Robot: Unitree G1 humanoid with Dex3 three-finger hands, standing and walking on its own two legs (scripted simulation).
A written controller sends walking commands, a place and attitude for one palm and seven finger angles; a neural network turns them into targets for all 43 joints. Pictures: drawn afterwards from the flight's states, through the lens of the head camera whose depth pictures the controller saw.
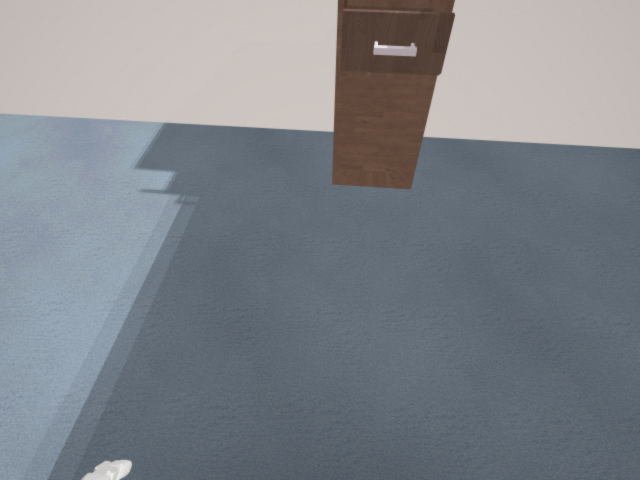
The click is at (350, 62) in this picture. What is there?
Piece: drawer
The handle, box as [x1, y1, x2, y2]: [373, 41, 416, 55]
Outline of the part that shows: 373,54 415,55 416,47 413,43 411,43 410,46 387,46 378,45 377,41 375,41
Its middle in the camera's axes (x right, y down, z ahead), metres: +0.23 -0.60 +1.22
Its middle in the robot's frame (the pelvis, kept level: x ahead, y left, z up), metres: +1.32 -0.17 -0.03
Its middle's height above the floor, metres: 0.74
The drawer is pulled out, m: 0.17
